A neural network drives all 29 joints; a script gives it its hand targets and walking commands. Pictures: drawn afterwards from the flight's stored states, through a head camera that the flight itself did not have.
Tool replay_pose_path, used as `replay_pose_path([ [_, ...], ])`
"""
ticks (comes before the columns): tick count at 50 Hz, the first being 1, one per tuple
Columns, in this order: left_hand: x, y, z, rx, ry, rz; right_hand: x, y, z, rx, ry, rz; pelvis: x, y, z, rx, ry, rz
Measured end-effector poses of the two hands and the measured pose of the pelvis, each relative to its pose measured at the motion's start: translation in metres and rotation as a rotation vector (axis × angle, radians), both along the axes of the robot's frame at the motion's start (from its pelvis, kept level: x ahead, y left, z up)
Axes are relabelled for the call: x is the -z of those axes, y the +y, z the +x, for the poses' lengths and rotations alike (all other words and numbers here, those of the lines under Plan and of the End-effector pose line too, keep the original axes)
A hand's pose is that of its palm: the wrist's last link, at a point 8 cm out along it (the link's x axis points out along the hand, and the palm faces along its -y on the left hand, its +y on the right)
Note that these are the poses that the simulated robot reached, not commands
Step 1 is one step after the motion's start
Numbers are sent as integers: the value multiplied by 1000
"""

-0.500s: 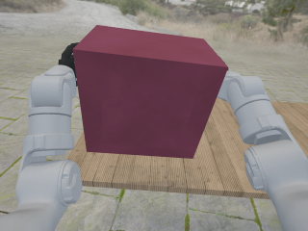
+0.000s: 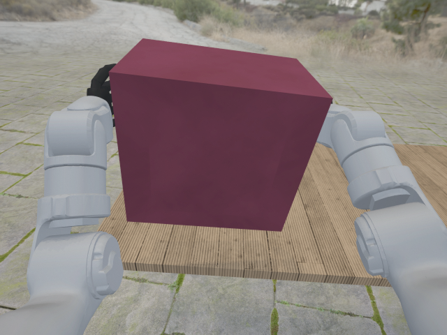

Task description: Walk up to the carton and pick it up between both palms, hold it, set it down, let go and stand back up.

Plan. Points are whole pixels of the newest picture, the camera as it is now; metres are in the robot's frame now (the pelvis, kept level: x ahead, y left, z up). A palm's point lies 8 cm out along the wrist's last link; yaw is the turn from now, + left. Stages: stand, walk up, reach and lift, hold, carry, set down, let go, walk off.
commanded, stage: hold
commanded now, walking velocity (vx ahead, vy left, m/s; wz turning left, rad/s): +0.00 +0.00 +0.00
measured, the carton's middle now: (214, 137) +0.37 +0.00 +0.28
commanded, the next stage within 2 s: none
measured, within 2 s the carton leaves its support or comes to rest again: neither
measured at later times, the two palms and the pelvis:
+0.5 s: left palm (99, 111) +0.36 +0.18 +0.33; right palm (320, 117) +0.37 -0.17 +0.32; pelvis +0.00 +0.00 +0.00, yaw +0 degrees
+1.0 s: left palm (96, 105) +0.36 +0.18 +0.34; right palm (320, 114) +0.37 -0.17 +0.33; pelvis +0.00 +0.00 +0.00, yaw +0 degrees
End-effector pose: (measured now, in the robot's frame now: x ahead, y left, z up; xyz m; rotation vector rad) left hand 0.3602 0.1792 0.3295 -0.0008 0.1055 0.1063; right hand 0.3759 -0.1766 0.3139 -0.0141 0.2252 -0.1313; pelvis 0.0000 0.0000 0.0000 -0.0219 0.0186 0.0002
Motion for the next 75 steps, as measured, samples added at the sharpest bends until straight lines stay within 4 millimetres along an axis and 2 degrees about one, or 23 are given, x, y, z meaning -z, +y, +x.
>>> replay_pose_path([
  [27, 1, 2, -2, 7, -12, -13, -3, 2, -4, 5, -7, -8, 0, -1, 1, -2, -7, -2],
  [39, -3, 4, -5, 2, -7, 5, -4, 4, -6, -1, 0, -5, 0, 0, -4, -5, 1, -6],
  [49, -9, 5, -2, 9, -16, -4, -11, 5, -6, 8, -7, -5, 0, 2, -3, 0, 10, -6],
  [75, 2, 1, 1, 3, -10, -2, 0, 1, -2, 2, 3, -8, 0, 3, -2, 1, 15, -6],
])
